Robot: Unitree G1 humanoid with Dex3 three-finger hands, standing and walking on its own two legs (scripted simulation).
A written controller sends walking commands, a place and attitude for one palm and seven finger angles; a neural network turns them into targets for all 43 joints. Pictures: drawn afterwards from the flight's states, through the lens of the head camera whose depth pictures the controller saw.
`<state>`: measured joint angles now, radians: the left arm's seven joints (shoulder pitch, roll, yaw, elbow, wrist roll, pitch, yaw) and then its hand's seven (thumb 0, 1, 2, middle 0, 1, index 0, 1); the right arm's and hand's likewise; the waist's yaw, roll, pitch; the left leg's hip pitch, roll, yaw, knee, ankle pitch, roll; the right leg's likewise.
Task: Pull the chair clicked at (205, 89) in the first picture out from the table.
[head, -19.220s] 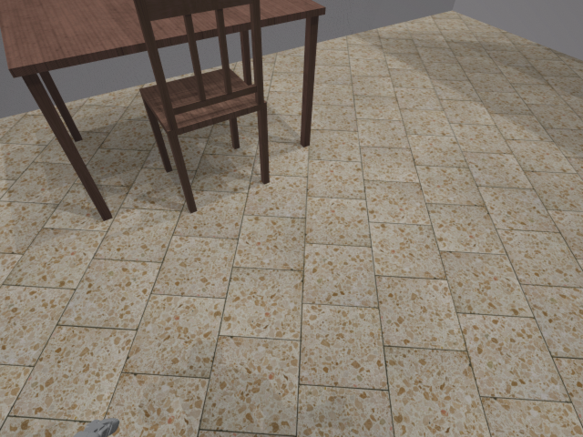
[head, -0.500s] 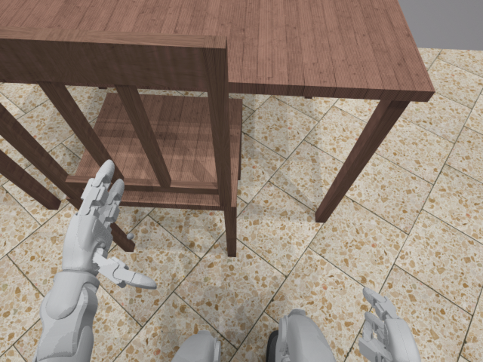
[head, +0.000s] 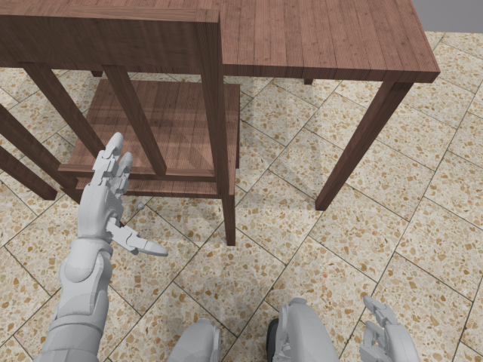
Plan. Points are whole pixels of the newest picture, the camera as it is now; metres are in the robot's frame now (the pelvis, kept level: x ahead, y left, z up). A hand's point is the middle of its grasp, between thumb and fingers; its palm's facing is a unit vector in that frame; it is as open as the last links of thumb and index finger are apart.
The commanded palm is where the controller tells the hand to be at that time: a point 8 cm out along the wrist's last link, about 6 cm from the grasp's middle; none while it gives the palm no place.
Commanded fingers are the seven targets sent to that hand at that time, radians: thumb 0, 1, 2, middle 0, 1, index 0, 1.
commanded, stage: aim the fingers beside a spindle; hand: left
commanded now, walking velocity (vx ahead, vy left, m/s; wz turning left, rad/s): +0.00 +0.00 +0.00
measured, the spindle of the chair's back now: (80, 126) +0.50 +0.30 +0.03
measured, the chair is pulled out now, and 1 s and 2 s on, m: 0.00 0.00 0.00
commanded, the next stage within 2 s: none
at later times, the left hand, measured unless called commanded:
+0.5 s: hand (149, 212) +0.35 +0.16 +0.01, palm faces -0.04 -1.00 -0.03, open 16.9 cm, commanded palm +0.33 +0.22 +0.02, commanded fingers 0.00 -0.50 0.30 -0.06 -0.08 -0.06 -0.08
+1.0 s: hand (142, 203) +0.36 +0.17 +0.02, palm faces -0.01 -1.00 -0.05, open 16.9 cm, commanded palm +0.33 +0.23 +0.03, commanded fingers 0.00 -0.50 0.30 -0.06 -0.08 -0.06 -0.08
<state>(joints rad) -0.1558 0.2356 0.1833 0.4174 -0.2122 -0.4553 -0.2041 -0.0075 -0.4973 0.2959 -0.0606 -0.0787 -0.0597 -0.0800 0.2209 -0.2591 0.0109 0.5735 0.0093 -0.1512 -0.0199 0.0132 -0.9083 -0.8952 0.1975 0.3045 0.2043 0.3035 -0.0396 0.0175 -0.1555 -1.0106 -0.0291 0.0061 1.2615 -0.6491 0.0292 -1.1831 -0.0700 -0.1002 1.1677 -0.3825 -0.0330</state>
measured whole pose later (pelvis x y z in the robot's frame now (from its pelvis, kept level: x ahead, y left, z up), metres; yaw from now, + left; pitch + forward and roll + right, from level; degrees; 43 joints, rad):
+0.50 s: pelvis +0.00 +0.00 +0.00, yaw +0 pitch +23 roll +0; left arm -0.16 0.22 0.17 0.47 -0.21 -0.46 -0.22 -0.01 -0.50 0.30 -0.06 -0.08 -0.06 -0.08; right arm 0.23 -0.27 0.00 0.57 0.02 -0.13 -0.02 0.01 -0.91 -0.90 0.20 0.30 0.20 0.30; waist -0.04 0.01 -0.16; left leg -1.01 -0.03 0.00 1.25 -0.65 0.02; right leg -1.19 -0.07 -0.10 1.16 -0.38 -0.04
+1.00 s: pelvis +0.00 +0.00 +0.00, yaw +0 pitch +23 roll -1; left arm -0.18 0.24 0.20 0.44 -0.18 -0.49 -0.18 -0.01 -0.50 0.30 -0.06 -0.08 -0.06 -0.08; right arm 0.22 -0.25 0.01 0.57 0.00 -0.12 -0.02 0.01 -0.91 -0.90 0.20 0.30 0.20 0.30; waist -0.05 0.01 -0.15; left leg -1.02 -0.03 0.01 1.27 -0.65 0.03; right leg -1.19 -0.06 -0.10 1.17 -0.38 -0.03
